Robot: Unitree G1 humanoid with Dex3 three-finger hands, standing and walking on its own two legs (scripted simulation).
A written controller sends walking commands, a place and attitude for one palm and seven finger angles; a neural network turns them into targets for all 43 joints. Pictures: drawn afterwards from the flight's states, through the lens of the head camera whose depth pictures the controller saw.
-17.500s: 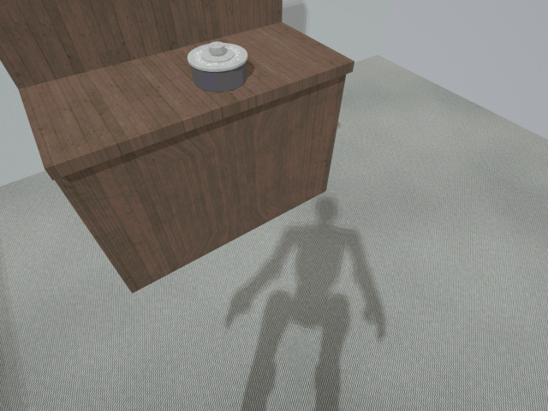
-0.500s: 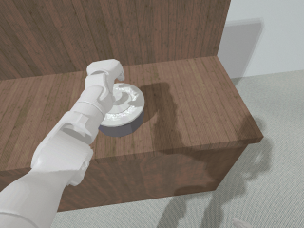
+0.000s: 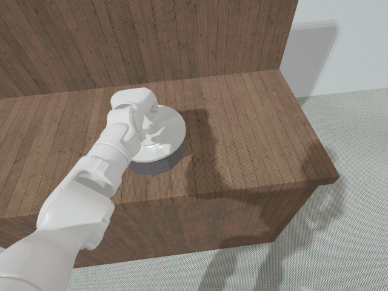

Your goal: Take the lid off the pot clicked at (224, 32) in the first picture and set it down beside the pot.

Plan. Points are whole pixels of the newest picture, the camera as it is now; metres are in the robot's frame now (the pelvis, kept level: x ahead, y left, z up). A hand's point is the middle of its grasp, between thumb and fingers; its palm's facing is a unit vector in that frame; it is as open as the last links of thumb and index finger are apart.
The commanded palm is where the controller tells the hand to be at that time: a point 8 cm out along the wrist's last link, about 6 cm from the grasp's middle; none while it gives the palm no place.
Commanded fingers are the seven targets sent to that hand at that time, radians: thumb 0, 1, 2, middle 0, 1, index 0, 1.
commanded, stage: lower the open fingers around the knob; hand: left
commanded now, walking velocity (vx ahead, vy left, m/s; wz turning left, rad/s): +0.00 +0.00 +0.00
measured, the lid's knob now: (147, 124) +0.50 +0.11 +0.04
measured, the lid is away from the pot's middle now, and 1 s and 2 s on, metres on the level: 0.00 0.00 0.01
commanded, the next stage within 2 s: close the fingers and squeeze the knob in 0.46 s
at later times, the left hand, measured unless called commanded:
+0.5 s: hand (140, 128) +0.46 +0.11 +0.07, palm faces -0.34 -0.07 -0.94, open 10.6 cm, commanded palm +0.46 +0.11 +0.12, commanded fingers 0.00 -0.33 1.41 -0.80 -0.08 -0.80 -0.08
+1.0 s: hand (139, 130) +0.46 +0.12 +0.06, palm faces -0.33 -0.09 -0.94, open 9.7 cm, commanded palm +0.46 +0.12 +0.12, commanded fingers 0.00 0.06 1.03 -0.59 -0.89 -0.59 -0.89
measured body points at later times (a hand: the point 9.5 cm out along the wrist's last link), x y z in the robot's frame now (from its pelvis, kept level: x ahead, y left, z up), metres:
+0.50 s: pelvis -0.01 +0.00 +0.00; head +0.04 -0.02 +0.45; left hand +0.48 +0.12 +0.12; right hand +0.03 -0.26 -0.14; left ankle +0.01 +0.10 -0.73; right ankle -0.06 -0.12 -0.73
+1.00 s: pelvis -0.01 +0.00 +0.00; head +0.03 -0.02 +0.45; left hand +0.47 +0.12 +0.12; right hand +0.06 -0.26 -0.14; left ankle +0.01 +0.10 -0.73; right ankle -0.06 -0.12 -0.73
